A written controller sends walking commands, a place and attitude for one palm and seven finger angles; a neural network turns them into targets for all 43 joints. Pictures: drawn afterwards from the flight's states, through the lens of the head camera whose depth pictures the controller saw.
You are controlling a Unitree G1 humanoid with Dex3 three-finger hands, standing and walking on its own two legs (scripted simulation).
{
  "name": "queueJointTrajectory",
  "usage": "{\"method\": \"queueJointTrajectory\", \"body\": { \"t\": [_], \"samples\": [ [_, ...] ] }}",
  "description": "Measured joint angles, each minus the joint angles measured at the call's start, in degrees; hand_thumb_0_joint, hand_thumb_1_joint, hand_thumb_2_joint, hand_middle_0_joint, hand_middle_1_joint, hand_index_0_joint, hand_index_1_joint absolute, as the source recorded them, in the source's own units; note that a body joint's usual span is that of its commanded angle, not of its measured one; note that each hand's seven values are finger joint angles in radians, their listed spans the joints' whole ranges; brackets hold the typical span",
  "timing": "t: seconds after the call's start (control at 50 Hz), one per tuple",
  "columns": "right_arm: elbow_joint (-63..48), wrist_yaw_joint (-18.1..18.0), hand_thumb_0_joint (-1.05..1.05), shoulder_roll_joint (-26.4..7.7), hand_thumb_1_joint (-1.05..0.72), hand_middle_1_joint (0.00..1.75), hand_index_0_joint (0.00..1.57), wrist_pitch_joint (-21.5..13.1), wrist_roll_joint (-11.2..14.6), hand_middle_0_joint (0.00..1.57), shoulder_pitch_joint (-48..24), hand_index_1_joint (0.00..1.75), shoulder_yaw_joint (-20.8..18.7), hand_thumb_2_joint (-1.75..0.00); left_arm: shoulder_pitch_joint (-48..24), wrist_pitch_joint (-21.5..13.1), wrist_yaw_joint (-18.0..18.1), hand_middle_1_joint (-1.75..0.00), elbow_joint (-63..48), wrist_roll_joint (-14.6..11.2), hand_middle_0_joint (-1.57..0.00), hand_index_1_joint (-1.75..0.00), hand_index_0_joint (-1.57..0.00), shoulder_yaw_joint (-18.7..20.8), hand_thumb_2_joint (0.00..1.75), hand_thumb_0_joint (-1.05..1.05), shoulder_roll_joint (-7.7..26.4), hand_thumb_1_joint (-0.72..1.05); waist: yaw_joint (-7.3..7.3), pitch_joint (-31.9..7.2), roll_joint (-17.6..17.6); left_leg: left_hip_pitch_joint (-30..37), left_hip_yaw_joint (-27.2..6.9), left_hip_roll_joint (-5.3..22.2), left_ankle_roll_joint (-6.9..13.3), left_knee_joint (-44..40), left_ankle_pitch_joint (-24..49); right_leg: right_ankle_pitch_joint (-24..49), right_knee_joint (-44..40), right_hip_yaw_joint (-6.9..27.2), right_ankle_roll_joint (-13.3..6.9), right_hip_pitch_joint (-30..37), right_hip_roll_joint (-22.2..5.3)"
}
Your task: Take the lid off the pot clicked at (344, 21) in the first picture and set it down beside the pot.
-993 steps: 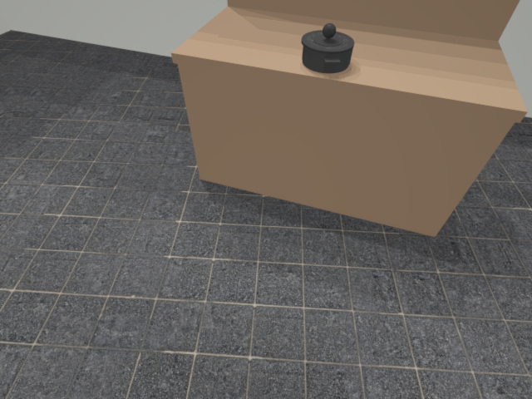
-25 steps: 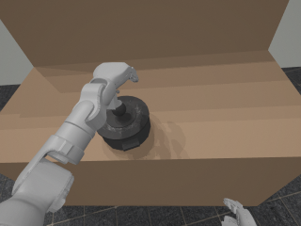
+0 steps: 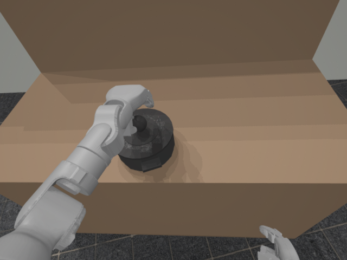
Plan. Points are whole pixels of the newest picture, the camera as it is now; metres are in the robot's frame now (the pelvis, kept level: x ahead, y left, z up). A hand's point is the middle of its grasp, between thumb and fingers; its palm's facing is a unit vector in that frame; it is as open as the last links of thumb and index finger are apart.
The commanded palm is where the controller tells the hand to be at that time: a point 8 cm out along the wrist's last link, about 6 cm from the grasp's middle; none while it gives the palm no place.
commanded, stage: move the open hand above the knob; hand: left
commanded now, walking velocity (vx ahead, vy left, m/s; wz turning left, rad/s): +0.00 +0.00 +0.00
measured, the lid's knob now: (138, 123) +0.46 +0.11 +0.05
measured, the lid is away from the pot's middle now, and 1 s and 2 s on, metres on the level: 0.00 0.00 0.00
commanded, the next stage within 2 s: lower the open fingers around the knob in 0.90 s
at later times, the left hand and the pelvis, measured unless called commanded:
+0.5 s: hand (129, 102) +0.45 +0.12 +0.14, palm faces -0.20 -0.06 -0.98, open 10.4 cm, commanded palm +0.41 +0.12 +0.20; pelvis +0.00 +0.00 +0.00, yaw -1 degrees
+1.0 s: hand (127, 106) +0.43 +0.12 +0.14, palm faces -0.22 -0.03 -0.97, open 10.3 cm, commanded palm +0.41 +0.12 +0.20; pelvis +0.00 +0.01 +0.00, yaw +0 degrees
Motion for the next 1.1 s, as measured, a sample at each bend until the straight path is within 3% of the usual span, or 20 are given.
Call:
{"method": "queueJointTrajectory", "body": {
  "t": [0.08,0.16,0.24,0.32,0.4,0.48,0.56,0.62,0.68,0.76,0.84,0.92,1.0,1.1],
  "samples": [
    [1.5,-2.1,0.01,0.3,-0.91,0.30,0.20,-1.5,-0.2,0.20,-1.1,0.30,1.1,-0.90,-1.1,-4.6,1.0,-0.09,0.0,-0.7,-0.82,-0.08,-0.83,1.5,1.43,0.00,0.5,-0.32,0.03,0.2,0.0,1.2,0.1,0.0,0.1,-0.4,-0.1,0.0,-0.4,0.1,0.1,1.2,0.0],
    [2.6,-2.0,0.01,1.1,-0.91,0.30,0.20,-1.4,0.2,0.20,-1.2,0.30,1.7,-0.90,-7.3,-1.8,4.2,-0.09,10.2,0.4,-0.82,-0.08,-0.83,3.7,1.43,0.00,-0.2,-0.32,-0.02,-0.8,-1.0,0.5,0.4,0.1,-0.2,-0.7,0.2,0.1,-0.2,0.4,-0.1,0.1,0.1],
    [1.2,-0.1,0.01,0.8,-0.91,0.30,0.20,-0.1,0.2,0.20,0.1,0.30,1.1,-0.90,-5.4,1.0,2.4,-0.08,8.5,1.1,-0.82,-0.08,-0.82,2.6,1.43,0.00,-0.5,-0.32,-0.06,-1.1,-0.5,-0.3,0.4,0.0,-0.2,-0.6,0.3,0.2,-0.1,0.4,0.0,-0.7,0.1],
    [1.0,-0.3,0.01,0.3,-0.91,0.30,0.20,0.2,-0.2,0.20,0.4,0.30,0.6,-0.90,-1.0,-1.5,-0.8,-0.09,0.9,0.1,-0.82,-0.08,-0.82,1.0,1.43,0.00,-0.9,-0.32,-0.16,-0.3,0.5,0.5,0.1,-0.2,0.2,-0.4,-0.1,0.0,-0.4,0.2,0.2,0.4,-0.1],
    [2.2,-1.9,0.01,0.6,-0.91,0.30,0.20,-0.9,-0.3,0.20,0.0,0.30,1.3,-0.90,-2.4,-4.4,1.3,-0.09,2.0,-0.2,-0.82,-0.08,-0.83,2.9,1.43,0.00,-0.5,-0.32,-0.18,-0.2,0.2,1.5,0.6,-0.1,0.3,-0.9,-0.1,0.1,-0.6,0.7,0.3,1.1,0.0],
    [2.5,-0.9,0.01,0.9,-0.91,0.30,0.20,-0.7,0.0,0.20,0.1,0.30,1.4,-0.90,-6.1,-1.4,4.2,-0.09,8.4,0.9,-0.82,-0.08,-0.82,4.4,1.43,0.00,-1.3,-0.32,-0.04,-0.7,-0.5,0.5,0.9,-0.1,0.0,-1.0,0.2,0.2,-0.2,1.0,0.2,-0.2,0.0],
    [1.1,0.3,0.01,0.5,-0.91,0.30,0.20,0.3,0.0,0.20,0.7,0.30,0.7,-0.90,-2.1,0.4,2.5,-0.08,3.7,1.2,-0.82,-0.08,-0.82,3.4,1.43,0.00,-1.0,-0.32,-0.03,-0.8,0.1,0.2,0.9,-0.1,0.2,-0.8,0.2,0.3,-0.4,0.9,0.3,-0.3,0.0],
    [1.2,-0.1,0.01,0.3,-0.91,0.30,0.20,0.2,0.0,0.20,0.4,0.30,0.5,-0.90,-0.2,-0.6,0.9,-0.09,0.4,0.8,-0.82,-0.08,-0.82,1.8,1.43,0.00,-0.8,-0.32,0.14,-0.5,0.4,0.7,0.5,-0.1,0.4,-0.4,-0.1,0.2,-0.5,0.6,0.4,0.5,-0.1],
    [1.8,-1.3,0.01,0.4,-0.91,0.30,0.20,-0.5,0.0,0.20,-0.6,0.30,1.2,-0.90,-1.1,-2.0,1.2,-0.09,1.3,0.1,-0.82,-0.08,-0.82,2.8,1.43,0.00,-0.2,-0.32,0.14,-0.2,0.0,1.3,0.6,-0.1,0.4,-0.6,-0.1,0.2,-0.6,0.7,0.4,1.0,0.0],
    [1.8,-1.4,0.01,0.7,-0.91,0.30,0.20,-0.9,0.2,0.20,-0.9,0.30,1.3,-0.90,-4.6,-0.7,2.5,-0.09,6.1,0.6,-0.82,-0.08,-0.83,3.0,1.43,0.00,-0.1,-0.32,0.28,-0.4,-0.8,0.7,0.5,-0.2,0.2,-0.7,0.3,0.4,-0.5,0.6,0.3,0.4,-0.1],
    [1.1,-0.7,0.01,0.5,-0.91,0.30,0.20,-0.3,0.2,0.20,-0.8,0.30,1.1,-0.90,-4.1,0.2,1.4,-0.09,6.1,0.8,-0.82,-0.08,-0.82,2.5,1.43,0.00,-0.6,-0.32,0.30,-0.4,-0.8,0.1,0.4,-0.2,0.3,-0.6,0.4,0.5,-0.4,0.5,0.3,-0.1,-0.2],
    [0.9,-1.1,0.01,0.4,-0.91,0.30,0.20,-0.7,-0.1,0.20,-0.6,0.30,0.9,-0.90,-2.0,-1.8,0.0,-0.09,2.2,0.4,-0.82,-0.08,-0.82,1.7,1.43,0.00,-0.1,-0.32,0.11,0.0,-0.4,0.5,0.3,-0.3,0.5,-0.5,0.3,0.5,-0.7,0.3,0.5,0.5,-0.3],
    [1.7,-1.7,0.01,0.7,-0.91,0.30,0.20,-1.2,-0.1,0.20,-0.5,0.30,1.3,-0.90,-3.6,-3.2,1.4,-0.09,3.7,0.4,-0.82,-0.08,-0.83,2.8,1.43,0.00,0.0,-0.32,0.10,-0.3,-0.6,0.8,0.4,-0.3,0.5,-0.7,0.2,0.5,-0.9,0.5,0.5,0.7,-0.3],
    [1.7,-0.5,0.01,0.7,-0.91,0.30,0.20,-0.4,0.2,0.20,0.2,0.30,1.3,-0.90,-4.7,-0.7,2.8,-0.09,7.4,0.9,-0.82,-0.08,-0.82,3.5,1.43,0.00,-1.2,-0.32,0.17,-0.9,-0.6,0.0,0.7,-0.3,0.5,-0.6,0.2,0.5,-0.6,0.9,0.6,-0.2,-0.3]
  ]
}}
